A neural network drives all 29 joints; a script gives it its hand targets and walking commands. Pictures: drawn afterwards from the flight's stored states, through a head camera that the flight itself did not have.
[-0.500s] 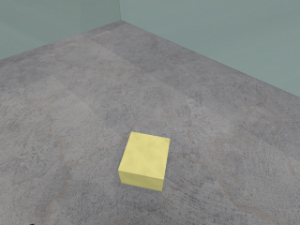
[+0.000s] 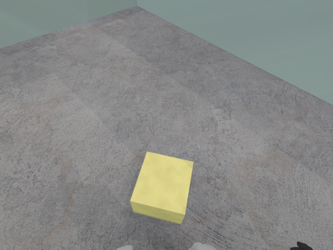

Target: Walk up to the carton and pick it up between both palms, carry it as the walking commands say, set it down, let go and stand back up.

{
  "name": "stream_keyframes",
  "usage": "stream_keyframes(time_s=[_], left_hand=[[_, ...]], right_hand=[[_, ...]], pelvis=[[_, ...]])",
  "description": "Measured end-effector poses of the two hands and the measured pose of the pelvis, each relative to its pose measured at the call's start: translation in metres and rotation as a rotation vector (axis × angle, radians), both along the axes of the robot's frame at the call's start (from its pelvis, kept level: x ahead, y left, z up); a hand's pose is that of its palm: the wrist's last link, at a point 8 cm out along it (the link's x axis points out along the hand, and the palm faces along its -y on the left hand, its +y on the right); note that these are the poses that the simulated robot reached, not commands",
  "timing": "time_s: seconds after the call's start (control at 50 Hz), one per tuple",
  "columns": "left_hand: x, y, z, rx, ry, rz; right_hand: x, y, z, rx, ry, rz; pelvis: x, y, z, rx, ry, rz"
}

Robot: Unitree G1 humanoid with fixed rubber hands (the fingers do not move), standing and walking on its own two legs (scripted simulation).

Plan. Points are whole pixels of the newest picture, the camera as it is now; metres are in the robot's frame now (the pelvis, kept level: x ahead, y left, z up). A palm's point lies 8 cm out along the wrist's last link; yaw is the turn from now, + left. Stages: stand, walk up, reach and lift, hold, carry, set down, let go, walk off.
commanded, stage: walk up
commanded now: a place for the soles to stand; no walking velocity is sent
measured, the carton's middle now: (163, 186) +0.52 -0.01 -0.65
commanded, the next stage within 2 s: none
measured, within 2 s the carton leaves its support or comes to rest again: neither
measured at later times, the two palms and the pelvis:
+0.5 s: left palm out of the picture +0.14 +0.31 -0.07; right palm out of the picture +0.12 -0.33 -0.07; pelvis +0.02 -0.01 +0.03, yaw +1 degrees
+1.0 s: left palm out of the picture +0.05 +0.44 -0.05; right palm out of the picture +0.12 -0.29 -0.08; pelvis +0.01 +0.05 +0.01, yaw -1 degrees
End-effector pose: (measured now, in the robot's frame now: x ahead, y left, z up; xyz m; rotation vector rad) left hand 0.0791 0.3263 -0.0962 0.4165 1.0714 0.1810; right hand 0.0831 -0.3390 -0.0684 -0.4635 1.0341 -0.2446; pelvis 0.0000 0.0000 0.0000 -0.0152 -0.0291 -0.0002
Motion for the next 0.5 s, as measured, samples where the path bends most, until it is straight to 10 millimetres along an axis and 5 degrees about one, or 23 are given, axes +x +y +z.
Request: stream_keyframes(time_s=[0.26,0.5], left_hand=[[0.066,-0.015,0.013,-0.024,-0.069,0.006],[0.064,-0.021,0.024,-0.044,-0.016,0.040]], right_hand=[[0.025,0.016,-0.016,0.072,0.039,-0.026],[0.039,0.009,0.001,0.069,0.056,-0.022]], pelvis=[[0.019,-0.006,0.009,0.023,0.005,0.010],[0.021,-0.009,0.028,0.024,0.001,0.012]])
